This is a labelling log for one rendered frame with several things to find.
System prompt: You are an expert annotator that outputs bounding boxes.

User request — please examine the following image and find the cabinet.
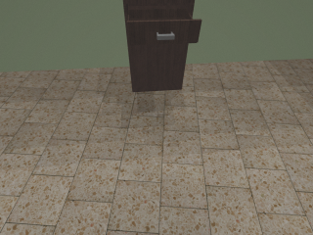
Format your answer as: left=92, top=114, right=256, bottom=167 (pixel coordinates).
left=122, top=0, right=195, bottom=92

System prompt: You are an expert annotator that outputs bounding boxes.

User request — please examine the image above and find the handle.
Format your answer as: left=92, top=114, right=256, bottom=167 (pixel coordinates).
left=156, top=31, right=175, bottom=40

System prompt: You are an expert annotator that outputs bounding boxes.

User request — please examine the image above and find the drawer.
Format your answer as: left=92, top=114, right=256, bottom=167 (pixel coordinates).
left=127, top=8, right=202, bottom=46

